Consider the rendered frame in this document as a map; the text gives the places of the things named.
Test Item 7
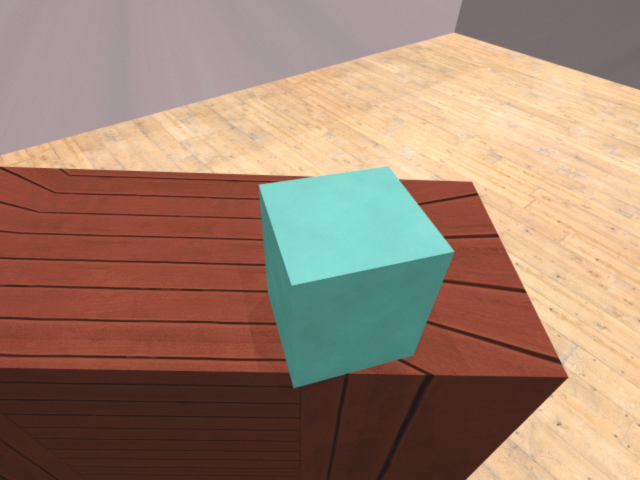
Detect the carton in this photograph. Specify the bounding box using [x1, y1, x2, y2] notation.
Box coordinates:
[259, 166, 455, 388]

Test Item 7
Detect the pedestal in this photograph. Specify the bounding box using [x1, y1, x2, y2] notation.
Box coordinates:
[0, 167, 568, 480]

